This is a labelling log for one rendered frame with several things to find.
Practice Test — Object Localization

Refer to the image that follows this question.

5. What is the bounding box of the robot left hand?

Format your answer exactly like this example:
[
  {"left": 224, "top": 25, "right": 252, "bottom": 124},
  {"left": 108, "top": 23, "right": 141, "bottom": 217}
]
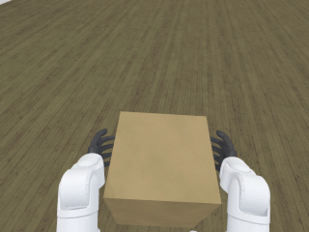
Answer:
[{"left": 87, "top": 129, "right": 116, "bottom": 167}]

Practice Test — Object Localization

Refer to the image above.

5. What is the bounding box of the robot left forearm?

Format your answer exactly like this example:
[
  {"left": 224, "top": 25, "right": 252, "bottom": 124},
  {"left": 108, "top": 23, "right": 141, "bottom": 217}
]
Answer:
[{"left": 56, "top": 153, "right": 105, "bottom": 232}]

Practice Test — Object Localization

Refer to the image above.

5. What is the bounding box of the robot right hand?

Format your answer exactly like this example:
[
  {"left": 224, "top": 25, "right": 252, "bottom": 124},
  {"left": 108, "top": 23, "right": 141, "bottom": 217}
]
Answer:
[{"left": 210, "top": 130, "right": 237, "bottom": 173}]

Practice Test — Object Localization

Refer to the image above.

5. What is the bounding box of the carton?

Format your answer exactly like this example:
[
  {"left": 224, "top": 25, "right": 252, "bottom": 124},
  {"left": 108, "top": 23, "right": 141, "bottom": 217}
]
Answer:
[{"left": 103, "top": 111, "right": 222, "bottom": 228}]

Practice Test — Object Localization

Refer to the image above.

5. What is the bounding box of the robot right forearm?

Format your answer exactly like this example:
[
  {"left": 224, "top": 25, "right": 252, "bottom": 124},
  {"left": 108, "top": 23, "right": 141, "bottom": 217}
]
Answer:
[{"left": 219, "top": 157, "right": 270, "bottom": 232}]

